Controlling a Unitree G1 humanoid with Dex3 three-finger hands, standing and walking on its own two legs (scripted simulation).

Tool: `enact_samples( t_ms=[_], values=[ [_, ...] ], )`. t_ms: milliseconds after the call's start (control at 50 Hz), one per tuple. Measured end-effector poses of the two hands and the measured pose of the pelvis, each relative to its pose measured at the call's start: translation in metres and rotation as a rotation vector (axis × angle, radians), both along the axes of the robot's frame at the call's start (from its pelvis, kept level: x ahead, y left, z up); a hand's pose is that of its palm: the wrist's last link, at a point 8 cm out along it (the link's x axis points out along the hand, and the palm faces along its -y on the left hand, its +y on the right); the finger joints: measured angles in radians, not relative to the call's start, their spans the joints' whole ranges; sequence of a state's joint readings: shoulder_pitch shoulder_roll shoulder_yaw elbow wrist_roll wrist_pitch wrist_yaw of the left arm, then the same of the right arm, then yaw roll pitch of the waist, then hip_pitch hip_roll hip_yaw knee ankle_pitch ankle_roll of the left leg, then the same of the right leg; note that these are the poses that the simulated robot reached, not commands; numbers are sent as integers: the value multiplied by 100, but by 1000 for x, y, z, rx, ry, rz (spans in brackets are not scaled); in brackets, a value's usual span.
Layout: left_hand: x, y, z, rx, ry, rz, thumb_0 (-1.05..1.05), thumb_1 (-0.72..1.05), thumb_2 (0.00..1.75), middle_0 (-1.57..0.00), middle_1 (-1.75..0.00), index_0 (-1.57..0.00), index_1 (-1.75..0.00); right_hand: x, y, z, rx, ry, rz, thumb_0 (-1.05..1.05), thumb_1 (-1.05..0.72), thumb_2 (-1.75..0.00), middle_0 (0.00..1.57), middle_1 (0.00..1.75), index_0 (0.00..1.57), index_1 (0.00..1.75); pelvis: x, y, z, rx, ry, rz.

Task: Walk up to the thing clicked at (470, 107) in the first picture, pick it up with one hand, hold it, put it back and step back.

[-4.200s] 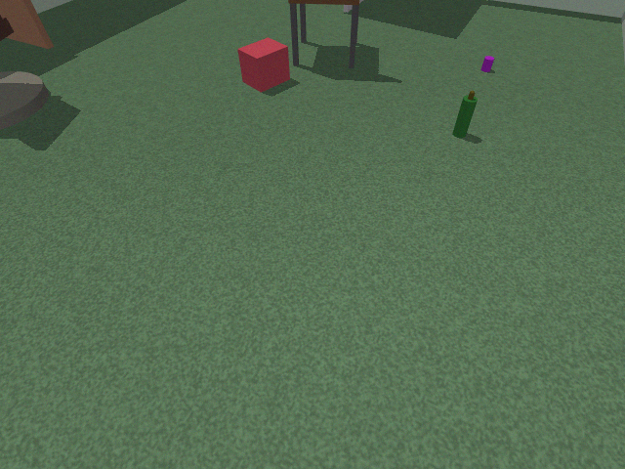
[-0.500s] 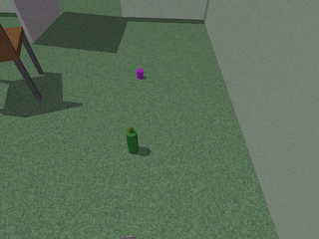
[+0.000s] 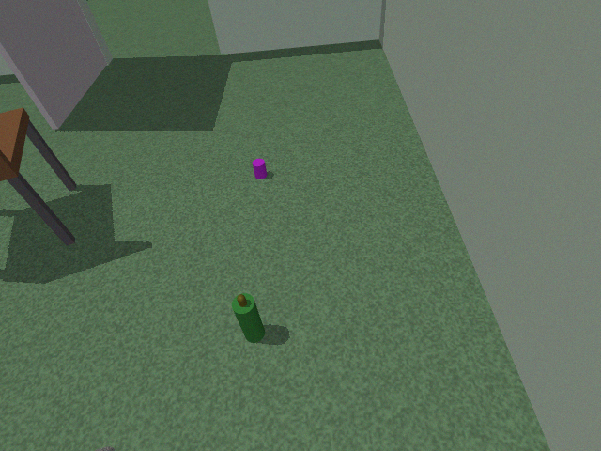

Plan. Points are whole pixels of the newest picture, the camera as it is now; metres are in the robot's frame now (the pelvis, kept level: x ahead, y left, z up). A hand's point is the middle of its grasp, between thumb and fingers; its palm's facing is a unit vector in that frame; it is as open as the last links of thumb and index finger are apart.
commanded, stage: walk up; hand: left
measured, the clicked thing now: (248, 316) +0.63 +0.25 -0.63
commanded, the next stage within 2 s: none
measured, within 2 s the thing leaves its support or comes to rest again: neither
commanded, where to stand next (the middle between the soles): +0.29 +0.04 m, yaw +1 degrees
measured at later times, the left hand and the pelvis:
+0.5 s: hand (117, 422) +0.21 +0.32 -0.15, palm faces -0.06 -0.93 -0.35, open 7.3 cm; pelvis +0.16 +0.05 +0.00, yaw +0 degrees
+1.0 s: hand (146, 356) +0.31 +0.31 -0.15, palm faces -0.01 -0.93 -0.36, open 7.3 cm; pelvis +0.23 +0.05 -0.01, yaw +0 degrees
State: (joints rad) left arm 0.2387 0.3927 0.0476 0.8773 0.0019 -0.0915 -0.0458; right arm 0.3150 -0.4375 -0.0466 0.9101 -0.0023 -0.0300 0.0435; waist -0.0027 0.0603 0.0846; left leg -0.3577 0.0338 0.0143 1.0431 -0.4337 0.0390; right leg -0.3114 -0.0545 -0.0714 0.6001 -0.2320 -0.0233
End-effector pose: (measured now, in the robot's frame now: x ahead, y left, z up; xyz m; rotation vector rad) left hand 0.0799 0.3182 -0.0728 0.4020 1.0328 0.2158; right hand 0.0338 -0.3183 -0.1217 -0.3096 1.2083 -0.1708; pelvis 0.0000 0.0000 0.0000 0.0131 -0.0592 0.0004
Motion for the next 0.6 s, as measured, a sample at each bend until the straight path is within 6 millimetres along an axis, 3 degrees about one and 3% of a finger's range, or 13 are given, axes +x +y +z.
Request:
enact_samples(
  t_ms=[160,320,380,480,600],
  values=[
    [12,6,-2,-19,62,35,0,90,90,-21,-30,-21,-30,82,8,17,3,-54,56,1,-90,-90,21,30,21,30,49,7,8,-26,8,10],
    [42,45,-42,-52,148,68,0,90,90,-21,-30,-21,-30,157,30,29,-77,-111,77,1,-90,-90,21,30,21,30,109,38,-10,-21,9,17],
    [66,50,-47,-57,179,57,0,91,90,-21,-30,-21,-30,169,39,35,-87,-143,47,1,-90,-90,21,30,21,30,126,46,-8,-23,6,10],
    [113,51,-39,-71,156,18,0,91,90,-21,-30,-21,-30,175,47,44,-86,-109,20,1,-90,-90,21,30,21,30,153,49,3,-13,4,-3],
    [161,46,-29,-42,137,1,0,91,90,-21,-30,-21,-30,182,44,30,-71,-40,-4,1,-90,-90,21,30,21,30,181,46,3,-9,6,-4]
  ],
)
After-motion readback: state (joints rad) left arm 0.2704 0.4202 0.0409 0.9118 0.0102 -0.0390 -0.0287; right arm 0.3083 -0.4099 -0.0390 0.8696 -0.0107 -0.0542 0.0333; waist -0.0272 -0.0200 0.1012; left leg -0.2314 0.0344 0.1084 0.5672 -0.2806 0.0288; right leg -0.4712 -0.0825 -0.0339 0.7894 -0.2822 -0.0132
